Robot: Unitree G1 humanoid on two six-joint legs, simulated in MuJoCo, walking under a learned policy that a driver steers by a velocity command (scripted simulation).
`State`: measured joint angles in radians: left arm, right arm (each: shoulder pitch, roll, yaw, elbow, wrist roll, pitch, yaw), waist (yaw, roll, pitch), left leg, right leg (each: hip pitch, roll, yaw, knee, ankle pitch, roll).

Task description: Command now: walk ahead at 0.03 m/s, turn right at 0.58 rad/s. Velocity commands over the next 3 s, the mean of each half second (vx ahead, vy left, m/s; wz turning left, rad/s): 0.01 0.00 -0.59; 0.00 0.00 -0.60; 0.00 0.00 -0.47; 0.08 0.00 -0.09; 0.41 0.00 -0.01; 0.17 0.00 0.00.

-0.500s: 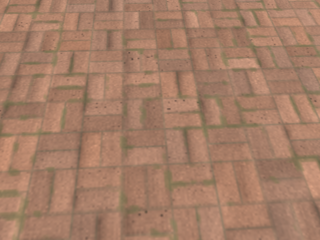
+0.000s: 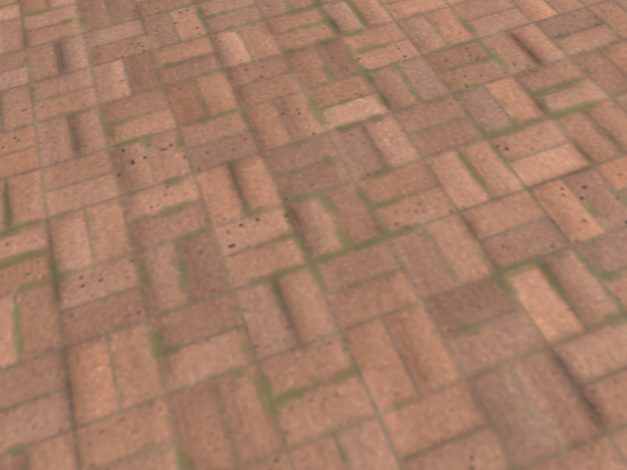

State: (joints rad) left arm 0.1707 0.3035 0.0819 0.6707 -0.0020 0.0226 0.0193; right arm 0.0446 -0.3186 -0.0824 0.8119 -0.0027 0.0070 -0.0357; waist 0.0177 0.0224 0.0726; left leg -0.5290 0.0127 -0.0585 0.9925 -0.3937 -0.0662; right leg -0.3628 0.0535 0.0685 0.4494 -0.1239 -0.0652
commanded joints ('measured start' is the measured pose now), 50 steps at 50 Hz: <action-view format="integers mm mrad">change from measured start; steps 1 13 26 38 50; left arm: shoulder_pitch -23 -8 -59 -25 -25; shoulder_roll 176 161 95 179 201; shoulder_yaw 49 46 20 37 41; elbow -73 -109 -132 -122 -128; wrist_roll -3 -11 -19 -11 -5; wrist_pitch -9 10 35 -18 5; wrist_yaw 18 13 -20 -6 3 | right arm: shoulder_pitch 28 107 79 32 29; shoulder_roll -62 -204 -185 -136 -95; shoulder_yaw -12 -46 -40 -35 -21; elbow -45 -45 -83 -110 -147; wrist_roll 1 -49 1 -7 8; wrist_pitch -8 -27 7 -1 -21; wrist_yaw -3 22 7 -1 23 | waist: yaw -14 -9 -69 -20 2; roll -144 249 168 -139 -176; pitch -200 -135 -126 -133 -133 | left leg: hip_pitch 25 382 477 -101 94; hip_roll -11 404 285 45 -43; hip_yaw -22 -455 11 -9 -32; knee -116 -728 -665 160 -265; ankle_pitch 43 443 587 -37 22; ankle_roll -18 330 277 1 -13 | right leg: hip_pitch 171 -234 -94 264 179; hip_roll -223 71 -81 -277 -216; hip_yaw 276 86 -95 252 394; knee -124 490 353 -107 -80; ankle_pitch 98 -505 -273 308 100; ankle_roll -171 65 151 -166 -169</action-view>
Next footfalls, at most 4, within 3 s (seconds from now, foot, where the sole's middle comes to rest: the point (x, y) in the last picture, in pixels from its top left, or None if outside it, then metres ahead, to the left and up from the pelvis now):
0.22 left None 0.09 0.15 -0.78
0.64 right None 0.01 -0.11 -0.78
1.12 left None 0.13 0.05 -0.78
1.50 right None -0.07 -0.11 -0.78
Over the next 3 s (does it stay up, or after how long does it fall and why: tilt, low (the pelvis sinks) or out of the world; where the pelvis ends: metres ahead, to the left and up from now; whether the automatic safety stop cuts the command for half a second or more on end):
stays up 0.27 -0.35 -0.01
